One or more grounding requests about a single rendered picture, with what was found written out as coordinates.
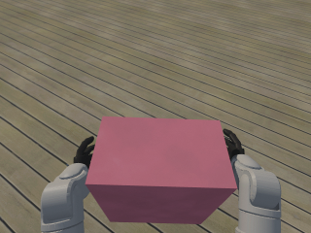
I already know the robot left hand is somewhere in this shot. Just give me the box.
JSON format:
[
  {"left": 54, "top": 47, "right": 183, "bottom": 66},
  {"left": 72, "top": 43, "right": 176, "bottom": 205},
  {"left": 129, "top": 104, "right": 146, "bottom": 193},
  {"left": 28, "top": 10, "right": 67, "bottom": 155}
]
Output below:
[{"left": 73, "top": 136, "right": 95, "bottom": 170}]

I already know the left robot forearm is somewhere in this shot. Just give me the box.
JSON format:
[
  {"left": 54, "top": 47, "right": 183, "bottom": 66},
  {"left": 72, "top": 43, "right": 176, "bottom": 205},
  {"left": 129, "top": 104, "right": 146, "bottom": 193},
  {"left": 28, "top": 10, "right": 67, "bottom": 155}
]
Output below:
[{"left": 40, "top": 163, "right": 90, "bottom": 233}]

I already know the robot right hand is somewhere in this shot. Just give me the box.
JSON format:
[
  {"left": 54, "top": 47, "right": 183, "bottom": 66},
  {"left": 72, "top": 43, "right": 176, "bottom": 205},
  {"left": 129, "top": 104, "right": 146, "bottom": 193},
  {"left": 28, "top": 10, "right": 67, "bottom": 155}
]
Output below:
[{"left": 223, "top": 128, "right": 245, "bottom": 161}]

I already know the right robot forearm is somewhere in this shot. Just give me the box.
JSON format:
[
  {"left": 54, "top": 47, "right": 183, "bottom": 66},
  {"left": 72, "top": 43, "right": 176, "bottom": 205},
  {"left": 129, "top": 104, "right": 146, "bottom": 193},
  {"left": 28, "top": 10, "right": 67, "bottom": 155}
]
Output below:
[{"left": 230, "top": 154, "right": 282, "bottom": 233}]

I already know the carton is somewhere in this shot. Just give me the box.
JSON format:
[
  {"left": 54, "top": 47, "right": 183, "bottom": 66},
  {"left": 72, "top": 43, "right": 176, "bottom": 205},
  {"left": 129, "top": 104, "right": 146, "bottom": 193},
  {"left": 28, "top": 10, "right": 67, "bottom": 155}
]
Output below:
[{"left": 85, "top": 116, "right": 237, "bottom": 224}]

